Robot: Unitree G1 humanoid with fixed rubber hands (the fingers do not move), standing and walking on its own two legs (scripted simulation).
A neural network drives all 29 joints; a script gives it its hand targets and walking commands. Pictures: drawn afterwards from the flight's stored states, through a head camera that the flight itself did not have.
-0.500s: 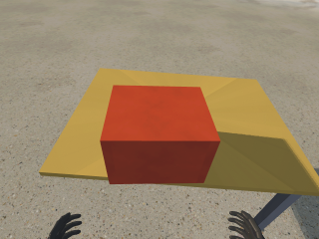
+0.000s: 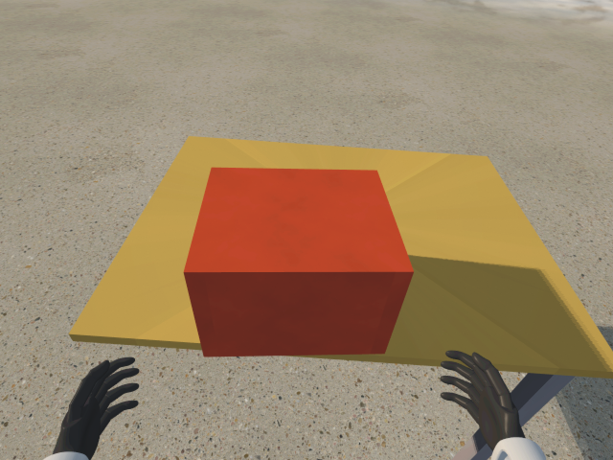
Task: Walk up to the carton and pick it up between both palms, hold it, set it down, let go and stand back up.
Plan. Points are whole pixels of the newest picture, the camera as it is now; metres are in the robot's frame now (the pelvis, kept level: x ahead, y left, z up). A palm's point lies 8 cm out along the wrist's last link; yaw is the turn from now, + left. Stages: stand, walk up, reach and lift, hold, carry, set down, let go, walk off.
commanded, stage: reach and lift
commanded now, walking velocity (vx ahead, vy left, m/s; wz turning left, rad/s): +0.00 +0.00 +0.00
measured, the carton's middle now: (295, 258) +0.45 +0.04 +0.02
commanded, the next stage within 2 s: none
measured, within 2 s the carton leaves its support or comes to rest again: neither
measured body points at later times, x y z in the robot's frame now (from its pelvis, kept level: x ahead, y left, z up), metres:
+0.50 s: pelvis +0.01 +0.00 +0.00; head -0.02 +0.02 +0.45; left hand +0.25 +0.28 +0.05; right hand +0.27 -0.22 +0.05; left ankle +0.01 +0.12 -0.75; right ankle -0.04 -0.09 -0.75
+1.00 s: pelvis -0.01 +0.00 +0.00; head -0.01 +0.01 +0.45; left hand +0.33 +0.28 +0.09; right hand +0.36 -0.22 +0.10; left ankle +0.01 +0.12 -0.75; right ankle -0.04 -0.09 -0.75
